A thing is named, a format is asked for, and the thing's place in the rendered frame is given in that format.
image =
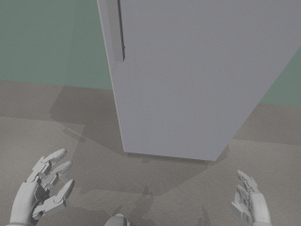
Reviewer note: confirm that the handle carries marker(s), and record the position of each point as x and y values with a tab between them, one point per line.
116	30

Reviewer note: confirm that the fridge door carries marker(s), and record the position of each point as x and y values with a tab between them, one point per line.
194	70

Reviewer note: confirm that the left robot thigh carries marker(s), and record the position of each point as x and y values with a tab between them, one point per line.
117	221

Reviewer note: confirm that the robot left hand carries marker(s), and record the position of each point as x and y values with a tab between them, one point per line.
26	208

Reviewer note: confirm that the robot right hand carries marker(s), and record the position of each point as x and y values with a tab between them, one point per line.
254	208

